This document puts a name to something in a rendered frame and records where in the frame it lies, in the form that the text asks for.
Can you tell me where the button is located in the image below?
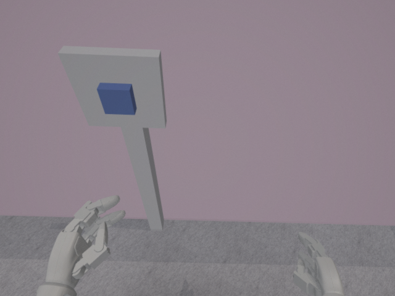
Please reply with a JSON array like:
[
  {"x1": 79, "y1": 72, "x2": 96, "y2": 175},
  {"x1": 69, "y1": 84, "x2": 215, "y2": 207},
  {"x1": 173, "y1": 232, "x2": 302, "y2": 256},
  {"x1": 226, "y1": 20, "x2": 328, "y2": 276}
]
[{"x1": 97, "y1": 83, "x2": 136, "y2": 115}]

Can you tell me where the panel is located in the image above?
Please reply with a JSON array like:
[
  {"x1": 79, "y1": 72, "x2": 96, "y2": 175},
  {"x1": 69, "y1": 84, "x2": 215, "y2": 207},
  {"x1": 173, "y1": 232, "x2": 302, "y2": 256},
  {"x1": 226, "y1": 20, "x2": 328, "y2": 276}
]
[{"x1": 58, "y1": 46, "x2": 167, "y2": 231}]

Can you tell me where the left robot forearm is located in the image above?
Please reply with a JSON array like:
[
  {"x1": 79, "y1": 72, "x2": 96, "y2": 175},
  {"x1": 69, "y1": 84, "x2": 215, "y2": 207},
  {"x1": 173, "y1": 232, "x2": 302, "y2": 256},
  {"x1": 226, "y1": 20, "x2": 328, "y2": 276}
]
[{"x1": 36, "y1": 282, "x2": 77, "y2": 296}]

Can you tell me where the right robot hand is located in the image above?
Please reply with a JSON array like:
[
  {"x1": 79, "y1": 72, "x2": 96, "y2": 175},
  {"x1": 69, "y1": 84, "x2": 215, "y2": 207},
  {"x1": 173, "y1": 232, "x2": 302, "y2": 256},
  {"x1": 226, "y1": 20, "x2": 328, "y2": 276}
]
[{"x1": 294, "y1": 232, "x2": 345, "y2": 296}]

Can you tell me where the left robot hand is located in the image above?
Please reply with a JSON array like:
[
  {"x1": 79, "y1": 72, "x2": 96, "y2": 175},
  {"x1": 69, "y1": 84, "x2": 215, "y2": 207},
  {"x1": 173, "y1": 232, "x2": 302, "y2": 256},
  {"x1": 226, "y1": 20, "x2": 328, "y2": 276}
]
[{"x1": 45, "y1": 195, "x2": 125, "y2": 289}]

